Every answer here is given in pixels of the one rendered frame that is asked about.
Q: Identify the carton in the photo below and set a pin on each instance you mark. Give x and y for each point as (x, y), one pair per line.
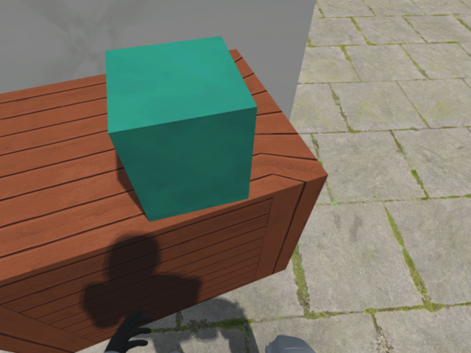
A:
(182, 121)

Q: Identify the right robot thigh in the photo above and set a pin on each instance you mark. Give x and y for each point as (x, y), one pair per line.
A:
(288, 344)

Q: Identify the robot left hand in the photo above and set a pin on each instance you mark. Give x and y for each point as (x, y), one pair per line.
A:
(119, 342)

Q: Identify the pedestal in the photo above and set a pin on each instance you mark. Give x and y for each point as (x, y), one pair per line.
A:
(77, 251)

